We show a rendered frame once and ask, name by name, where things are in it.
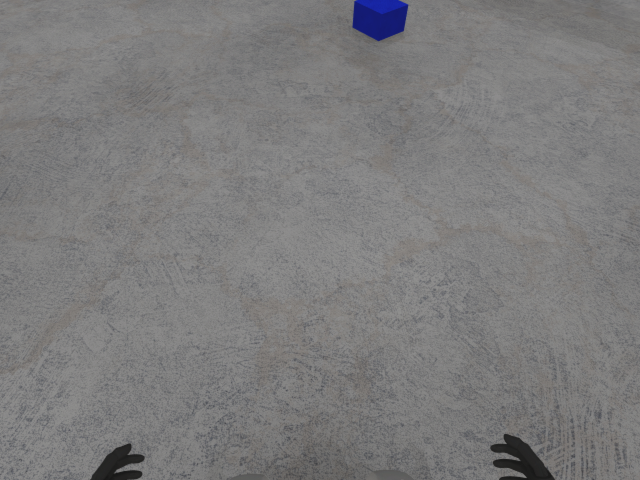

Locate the left robot hand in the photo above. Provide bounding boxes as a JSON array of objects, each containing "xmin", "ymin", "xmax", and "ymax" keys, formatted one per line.
[{"xmin": 90, "ymin": 444, "xmax": 145, "ymax": 480}]

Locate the right robot hand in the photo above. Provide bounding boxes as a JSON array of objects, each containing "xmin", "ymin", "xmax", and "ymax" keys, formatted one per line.
[{"xmin": 490, "ymin": 434, "xmax": 555, "ymax": 480}]

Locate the carton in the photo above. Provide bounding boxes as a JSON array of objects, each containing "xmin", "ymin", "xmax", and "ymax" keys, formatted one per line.
[{"xmin": 352, "ymin": 0, "xmax": 408, "ymax": 41}]

